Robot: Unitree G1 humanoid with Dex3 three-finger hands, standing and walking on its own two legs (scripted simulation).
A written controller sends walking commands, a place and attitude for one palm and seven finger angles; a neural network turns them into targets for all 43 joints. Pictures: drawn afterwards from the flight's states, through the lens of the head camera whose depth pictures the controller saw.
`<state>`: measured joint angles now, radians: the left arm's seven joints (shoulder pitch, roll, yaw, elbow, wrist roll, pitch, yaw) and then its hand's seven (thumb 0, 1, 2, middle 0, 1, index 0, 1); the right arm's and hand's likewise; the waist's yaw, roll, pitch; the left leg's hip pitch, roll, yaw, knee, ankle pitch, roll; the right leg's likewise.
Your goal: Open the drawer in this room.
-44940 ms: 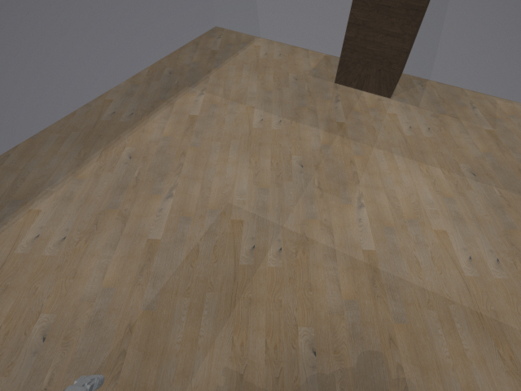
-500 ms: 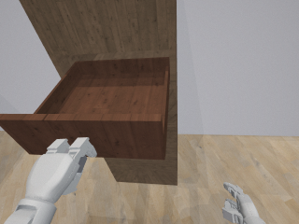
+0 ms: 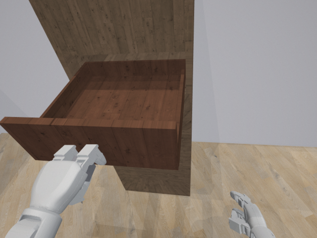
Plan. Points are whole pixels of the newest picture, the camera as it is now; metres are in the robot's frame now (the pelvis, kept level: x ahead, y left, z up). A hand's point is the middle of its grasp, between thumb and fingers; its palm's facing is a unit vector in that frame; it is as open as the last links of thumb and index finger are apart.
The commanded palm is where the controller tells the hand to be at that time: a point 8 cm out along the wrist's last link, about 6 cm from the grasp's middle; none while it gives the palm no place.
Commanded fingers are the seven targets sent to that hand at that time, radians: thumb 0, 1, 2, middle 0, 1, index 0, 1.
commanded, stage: open the thumb to release the handle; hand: left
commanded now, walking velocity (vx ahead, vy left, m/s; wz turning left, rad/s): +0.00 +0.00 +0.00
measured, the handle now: (85, 161) +0.23 +0.19 +0.14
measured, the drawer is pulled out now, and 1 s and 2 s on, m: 0.30 0.28 0.28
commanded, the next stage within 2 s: lift the hand off the handle in 0.50 s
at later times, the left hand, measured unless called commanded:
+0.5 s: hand (75, 182) +0.19 +0.20 +0.13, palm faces +0.10 -0.16 -0.98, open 12.1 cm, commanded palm +0.15 +0.21 +0.18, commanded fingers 0.00 -0.50 0.30 -0.30 -1.20 -0.30 -1.20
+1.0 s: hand (81, 171) +0.21 +0.20 +0.13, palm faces +0.11 -0.15 -0.98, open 13.8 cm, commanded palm +0.17 +0.20 +0.20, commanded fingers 0.00 -0.50 0.30 -0.30 -1.20 -0.30 -1.20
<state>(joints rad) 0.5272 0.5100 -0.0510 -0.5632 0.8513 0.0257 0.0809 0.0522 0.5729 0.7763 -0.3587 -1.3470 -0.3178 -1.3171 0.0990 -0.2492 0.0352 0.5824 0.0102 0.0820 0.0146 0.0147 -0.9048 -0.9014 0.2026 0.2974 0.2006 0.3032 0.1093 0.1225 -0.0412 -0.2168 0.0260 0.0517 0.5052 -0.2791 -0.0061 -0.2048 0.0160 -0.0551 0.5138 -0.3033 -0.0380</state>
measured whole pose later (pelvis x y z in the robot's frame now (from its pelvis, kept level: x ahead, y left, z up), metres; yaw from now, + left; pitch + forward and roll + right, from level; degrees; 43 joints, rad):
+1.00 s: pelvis -0.02 +0.01 +0.00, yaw +1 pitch -3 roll +0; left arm 0.21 0.44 -0.15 -0.39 0.91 0.15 -0.01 0.00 -0.49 0.30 -0.33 -1.21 -0.33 -1.21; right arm 0.05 -0.22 0.06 0.62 0.02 0.11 0.02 0.01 -0.90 -0.90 0.20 0.30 0.20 0.30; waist 0.12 0.12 -0.02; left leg -0.18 0.00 0.04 0.47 -0.24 0.01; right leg -0.17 -0.01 -0.06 0.49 -0.27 -0.02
